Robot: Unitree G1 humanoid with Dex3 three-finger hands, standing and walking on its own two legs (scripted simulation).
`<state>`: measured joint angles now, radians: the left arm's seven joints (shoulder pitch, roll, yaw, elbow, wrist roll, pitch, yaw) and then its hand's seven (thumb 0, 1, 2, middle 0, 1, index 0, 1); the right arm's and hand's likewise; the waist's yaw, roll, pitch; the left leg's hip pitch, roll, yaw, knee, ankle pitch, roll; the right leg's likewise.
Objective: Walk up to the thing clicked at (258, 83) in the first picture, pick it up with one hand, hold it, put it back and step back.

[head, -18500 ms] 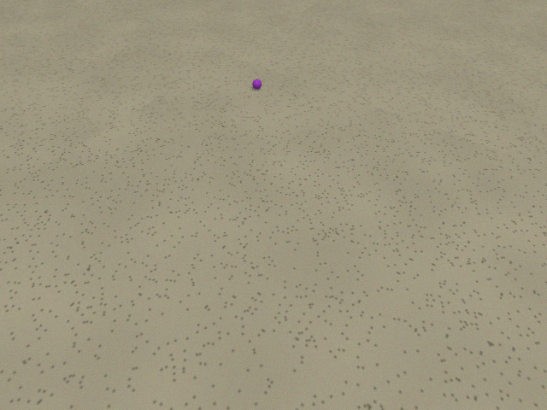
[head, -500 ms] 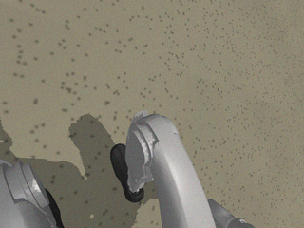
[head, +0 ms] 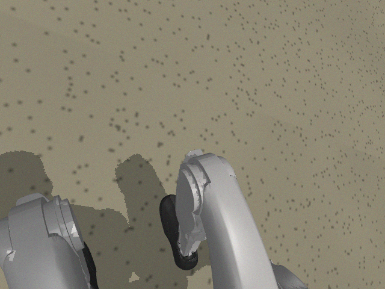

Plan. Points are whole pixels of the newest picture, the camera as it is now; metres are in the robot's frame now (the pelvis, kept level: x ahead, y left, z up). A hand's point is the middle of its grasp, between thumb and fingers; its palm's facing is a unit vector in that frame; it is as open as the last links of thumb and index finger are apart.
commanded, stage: settle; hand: left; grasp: from above
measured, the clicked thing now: out of the picture +0.48 +0.31 -0.23
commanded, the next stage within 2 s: lift in 0.44 s
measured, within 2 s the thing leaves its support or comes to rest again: neither
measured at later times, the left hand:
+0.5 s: hand out of the picture +0.45 +0.30 -0.13, palm faces -0.44 -0.10 -0.89, open 8.2 cm
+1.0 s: hand out of the picture +0.41 +0.32 -0.04, palm faces -0.46 -0.12 -0.88, open 8.3 cm
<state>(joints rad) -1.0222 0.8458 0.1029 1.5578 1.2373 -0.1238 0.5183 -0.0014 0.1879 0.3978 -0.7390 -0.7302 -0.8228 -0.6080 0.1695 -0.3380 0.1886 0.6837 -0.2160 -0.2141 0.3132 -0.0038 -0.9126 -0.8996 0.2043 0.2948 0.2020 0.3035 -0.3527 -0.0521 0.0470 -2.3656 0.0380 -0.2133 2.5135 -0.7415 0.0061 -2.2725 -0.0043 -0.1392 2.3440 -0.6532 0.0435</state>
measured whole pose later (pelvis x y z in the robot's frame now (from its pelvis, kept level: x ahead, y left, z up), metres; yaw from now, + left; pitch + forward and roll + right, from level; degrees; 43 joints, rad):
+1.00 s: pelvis -0.01 +0.00 +0.08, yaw +8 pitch +35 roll -6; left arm -0.83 0.62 -0.01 1.12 1.10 -0.09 0.13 -0.02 0.18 0.46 -0.72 -0.74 -0.78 -0.67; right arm 0.21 -0.28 0.02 0.68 -0.06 0.03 0.11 0.00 -0.91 -0.90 0.21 0.30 0.20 0.30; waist -0.19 0.05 -0.14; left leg -2.16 0.03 -0.08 2.21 -0.67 0.02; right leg -2.11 -0.04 -0.04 2.13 -0.63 0.03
